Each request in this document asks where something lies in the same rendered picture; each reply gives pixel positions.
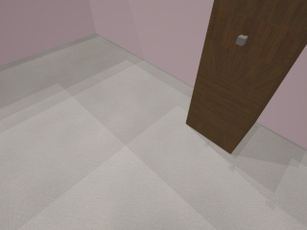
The cabinet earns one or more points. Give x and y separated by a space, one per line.
232 89

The drawer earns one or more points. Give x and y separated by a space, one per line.
266 41

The handle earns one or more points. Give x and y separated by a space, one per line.
241 40

